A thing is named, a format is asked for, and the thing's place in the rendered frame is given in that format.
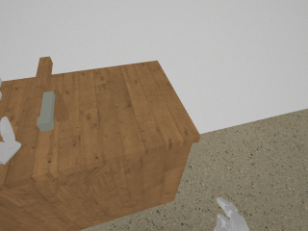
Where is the counter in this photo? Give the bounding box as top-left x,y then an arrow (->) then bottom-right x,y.
0,56 -> 201,231

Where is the robot right hand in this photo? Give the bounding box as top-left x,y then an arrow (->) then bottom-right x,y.
214,197 -> 249,231

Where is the robot left hand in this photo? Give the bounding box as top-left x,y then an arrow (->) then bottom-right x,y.
0,78 -> 21,165

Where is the tap lever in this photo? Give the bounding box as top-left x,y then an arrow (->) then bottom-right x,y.
37,91 -> 56,132

